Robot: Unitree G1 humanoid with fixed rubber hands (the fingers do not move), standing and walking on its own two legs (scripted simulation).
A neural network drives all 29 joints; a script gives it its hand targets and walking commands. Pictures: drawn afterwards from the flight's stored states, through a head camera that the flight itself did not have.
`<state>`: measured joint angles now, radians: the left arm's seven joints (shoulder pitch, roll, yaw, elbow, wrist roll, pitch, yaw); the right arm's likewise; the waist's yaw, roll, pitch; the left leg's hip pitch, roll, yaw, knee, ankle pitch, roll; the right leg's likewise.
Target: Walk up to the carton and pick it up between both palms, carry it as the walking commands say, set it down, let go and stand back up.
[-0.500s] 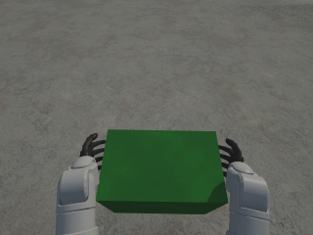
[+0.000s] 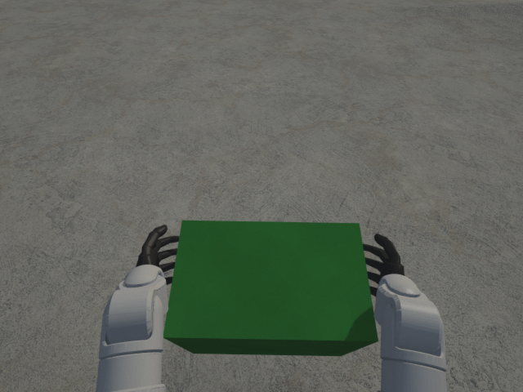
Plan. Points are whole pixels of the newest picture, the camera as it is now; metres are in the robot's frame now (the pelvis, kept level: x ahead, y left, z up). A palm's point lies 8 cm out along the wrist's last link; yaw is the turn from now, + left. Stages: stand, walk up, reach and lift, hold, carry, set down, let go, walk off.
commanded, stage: carry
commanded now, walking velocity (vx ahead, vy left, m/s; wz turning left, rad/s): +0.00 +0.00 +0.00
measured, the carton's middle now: (268, 294) +0.30 -0.01 -0.02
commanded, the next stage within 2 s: hold in 1.74 s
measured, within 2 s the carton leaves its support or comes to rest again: neither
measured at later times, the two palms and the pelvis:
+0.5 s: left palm (158, 271) +0.29 +0.16 +0.06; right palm (389, 278) +0.28 -0.19 +0.06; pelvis +0.02 -0.01 +0.00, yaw +0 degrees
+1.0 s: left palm (157, 268) +0.29 +0.17 +0.06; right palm (386, 275) +0.29 -0.18 +0.05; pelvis +0.02 +0.00 +0.00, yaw +0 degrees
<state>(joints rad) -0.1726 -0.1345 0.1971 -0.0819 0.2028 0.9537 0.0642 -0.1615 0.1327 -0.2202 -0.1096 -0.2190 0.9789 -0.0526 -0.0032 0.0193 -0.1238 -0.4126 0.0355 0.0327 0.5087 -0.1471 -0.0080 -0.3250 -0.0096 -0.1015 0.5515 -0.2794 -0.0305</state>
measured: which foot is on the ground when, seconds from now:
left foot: down 0.00-1.00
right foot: down 0.00-1.00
